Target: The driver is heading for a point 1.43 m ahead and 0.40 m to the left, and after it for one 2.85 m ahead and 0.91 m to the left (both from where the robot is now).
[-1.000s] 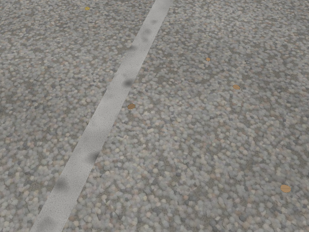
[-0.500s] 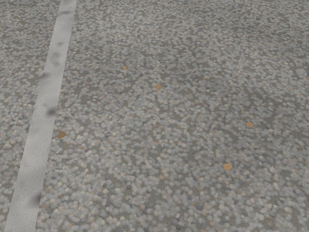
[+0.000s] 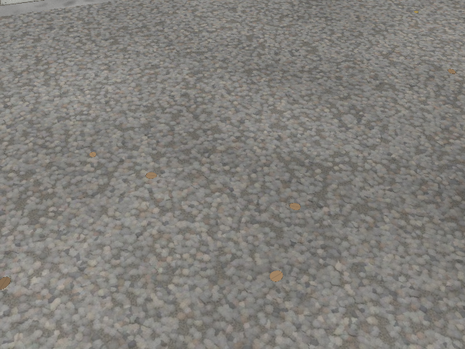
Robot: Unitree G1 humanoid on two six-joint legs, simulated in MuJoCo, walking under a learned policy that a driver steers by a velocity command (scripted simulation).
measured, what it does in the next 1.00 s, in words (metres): walks ahead: right foot, then left foot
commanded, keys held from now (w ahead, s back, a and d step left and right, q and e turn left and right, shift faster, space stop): w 0.54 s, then w+q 0.46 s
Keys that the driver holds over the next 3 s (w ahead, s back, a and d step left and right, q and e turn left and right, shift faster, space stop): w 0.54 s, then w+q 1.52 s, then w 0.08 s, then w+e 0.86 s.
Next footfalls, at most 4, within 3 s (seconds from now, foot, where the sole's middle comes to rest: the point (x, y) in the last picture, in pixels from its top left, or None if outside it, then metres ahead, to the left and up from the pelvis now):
0.42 right None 0.33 -0.16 -0.77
0.94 left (219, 307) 0.65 0.07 -0.77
1.42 right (258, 223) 0.97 -0.05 -0.77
1.94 left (154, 200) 1.06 0.32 -0.77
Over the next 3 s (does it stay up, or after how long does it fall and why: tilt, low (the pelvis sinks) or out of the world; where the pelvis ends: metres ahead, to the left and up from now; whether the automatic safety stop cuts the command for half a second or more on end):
stays up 1.45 0.58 -0.01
